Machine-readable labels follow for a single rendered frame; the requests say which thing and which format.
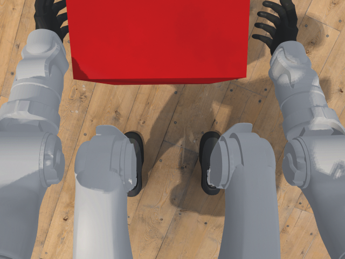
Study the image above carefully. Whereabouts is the left robot shin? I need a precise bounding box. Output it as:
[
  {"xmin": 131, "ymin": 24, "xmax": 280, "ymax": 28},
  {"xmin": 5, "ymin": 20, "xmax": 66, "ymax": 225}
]
[{"xmin": 74, "ymin": 125, "xmax": 137, "ymax": 190}]

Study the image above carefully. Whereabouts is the robot right hand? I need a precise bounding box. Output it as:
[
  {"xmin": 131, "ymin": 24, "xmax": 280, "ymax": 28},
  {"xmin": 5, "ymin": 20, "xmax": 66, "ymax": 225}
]
[{"xmin": 252, "ymin": 0, "xmax": 299, "ymax": 56}]

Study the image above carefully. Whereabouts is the right robot upper arm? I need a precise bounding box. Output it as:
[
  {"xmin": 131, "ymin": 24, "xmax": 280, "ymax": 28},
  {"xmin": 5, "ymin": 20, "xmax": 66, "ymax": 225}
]
[{"xmin": 282, "ymin": 135, "xmax": 345, "ymax": 259}]

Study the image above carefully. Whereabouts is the left robot upper arm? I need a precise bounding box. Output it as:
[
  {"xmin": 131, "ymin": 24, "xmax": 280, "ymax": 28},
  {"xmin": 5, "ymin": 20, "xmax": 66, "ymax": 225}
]
[{"xmin": 0, "ymin": 131, "xmax": 65, "ymax": 259}]

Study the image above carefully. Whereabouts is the robot left forearm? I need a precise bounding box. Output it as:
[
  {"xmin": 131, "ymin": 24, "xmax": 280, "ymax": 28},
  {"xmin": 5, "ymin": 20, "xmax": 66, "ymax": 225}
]
[{"xmin": 0, "ymin": 29, "xmax": 69, "ymax": 135}]

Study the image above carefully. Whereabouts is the robot right forearm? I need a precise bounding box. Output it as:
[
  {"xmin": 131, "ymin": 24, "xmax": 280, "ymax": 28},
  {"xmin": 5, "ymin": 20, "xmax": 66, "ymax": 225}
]
[{"xmin": 268, "ymin": 40, "xmax": 345, "ymax": 141}]

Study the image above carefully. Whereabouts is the left robot foot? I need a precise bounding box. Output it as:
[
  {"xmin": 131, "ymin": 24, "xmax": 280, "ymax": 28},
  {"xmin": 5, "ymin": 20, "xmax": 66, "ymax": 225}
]
[{"xmin": 124, "ymin": 132, "xmax": 144, "ymax": 197}]

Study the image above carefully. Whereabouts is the carton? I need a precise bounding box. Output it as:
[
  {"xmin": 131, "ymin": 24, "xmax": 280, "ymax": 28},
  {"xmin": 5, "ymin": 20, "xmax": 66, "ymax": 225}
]
[{"xmin": 66, "ymin": 0, "xmax": 250, "ymax": 85}]

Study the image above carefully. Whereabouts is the robot left hand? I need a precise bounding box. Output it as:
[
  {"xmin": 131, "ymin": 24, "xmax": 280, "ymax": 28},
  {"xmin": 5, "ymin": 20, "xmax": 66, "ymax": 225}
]
[{"xmin": 34, "ymin": 0, "xmax": 69, "ymax": 43}]

